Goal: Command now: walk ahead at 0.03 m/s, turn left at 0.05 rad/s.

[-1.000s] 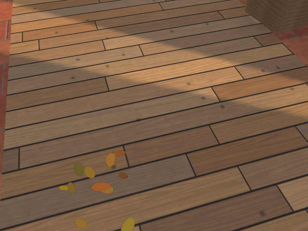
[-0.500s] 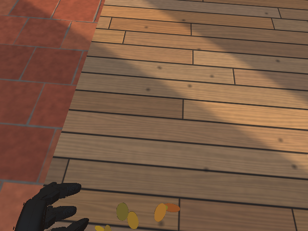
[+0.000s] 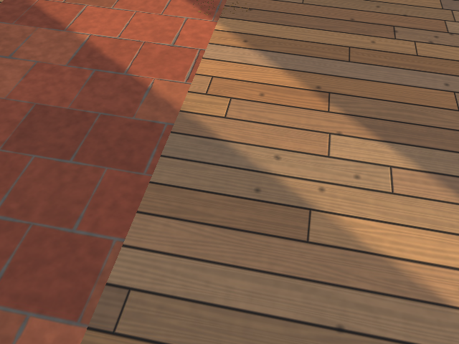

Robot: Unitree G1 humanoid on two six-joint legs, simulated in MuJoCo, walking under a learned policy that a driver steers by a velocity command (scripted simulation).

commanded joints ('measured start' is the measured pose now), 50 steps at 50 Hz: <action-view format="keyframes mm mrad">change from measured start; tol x16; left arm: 1 -2 89 26 -50 -3 -10 6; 27 -206 68 28 -13 -50 -104 -44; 30 -57 88 45 14 18 -26 -79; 33 488 302 109 150 42 -45 -24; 38 108 155 52 80 2 -62 -29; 50 271 106 26 177 -4 -126 -4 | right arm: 1 -45 -98 -19 -60 8 -36 -3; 23 142 -190 -64 52 40 -109 -4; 50 -311 -58 -8 -120 -3 -55 113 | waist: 1 11 72 12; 17 -22 47 -97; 22 -107 173 210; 29 -59 199 60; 34 188 -343 -152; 36 46 -43 -11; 50 19 14 170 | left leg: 1 -168 65 -90 -196 -147 45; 16 -17 40 -48 -128 210 53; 20 61 276 -434 -430 -687 256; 22 202 394 -579 -494 -511 321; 25 338 314 -371 -446 -250 244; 30 -55 169 -86 -415 -102 188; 32 -198 96 21 2 225 160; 34 -572 -104 -62 683 -202 125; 35 -653 -1 -84 769 -80 144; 50 -467 51 146 153 433 140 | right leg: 1 134 -70 87 -54 -132 -17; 15 177 -77 89 3 150 -20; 17 188 -43 51 20 -62 -20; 19 -74 4 7 130 -477 -22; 24 -563 -149 80 372 -251 -58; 32 536 -11 -125 65 -181 -38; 34 572 -407 803 -400 -947 -136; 39 193 -270 347 -398 -517 -130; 50 314 -242 -181 -563 134 -53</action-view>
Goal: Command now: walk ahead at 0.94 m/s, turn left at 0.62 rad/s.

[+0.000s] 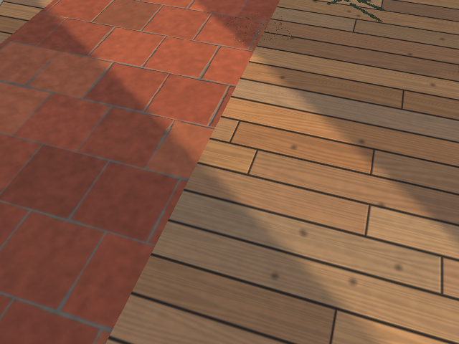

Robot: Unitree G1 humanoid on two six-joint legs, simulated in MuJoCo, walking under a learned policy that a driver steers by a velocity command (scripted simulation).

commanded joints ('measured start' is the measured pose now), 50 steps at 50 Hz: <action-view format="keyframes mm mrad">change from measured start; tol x32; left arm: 1 -9 123 17 -32 -3 -21 14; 22 -584 60 -24 -400 -24 -34 -8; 29 -20 188 23 -254 26 -27 -20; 50 -296 103 0 -172 -3 87 18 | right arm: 1 -166 -18 12 -96 -1 -13 10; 7 433 -200 -66 58 2 -18 -37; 27 241 -149 -38 52 28 -20 -129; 29 611 -40 5 91 52 -18 -93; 50 94 -64 -11 14 1 25 -115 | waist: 1 -7 -43 204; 9 -182 138 -275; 24 -131 79 -5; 29 21 -281 -579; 34 -79 -33 -64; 50 -8 98 27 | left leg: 1 111 -16 98 -140 33 54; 7 860 -172 50 -246 -385 178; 9 1275 204 -889 -510 -635 435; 19 449 -101 -179 -572 586 118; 27 633 -88 -252 27 348 -84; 28 393 -230 -213 524 -620 -151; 30 221 -166 -361 748 -688 -150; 46 672 5 -104 -350 -278 -68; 50 421 46 -185 -484 -581 -33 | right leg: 1 -163 -261 -50 -120 514 -43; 6 1 -319 -83 680 1494 -27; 9 -1010 14 193 1601 -100 35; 26 -318 32 139 328 692 -7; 28 213 -382 471 508 1378 -202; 29 394 -559 848 487 1223 -376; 35 -493 -235 412 183 603 -212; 39 -499 -230 327 193 718 -224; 45 -650 -202 388 122 -217 -134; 50 -450 -59 206 328 -3 4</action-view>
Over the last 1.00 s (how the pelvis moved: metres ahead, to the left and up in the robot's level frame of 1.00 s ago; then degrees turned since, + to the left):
0.37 -0.07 0.00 5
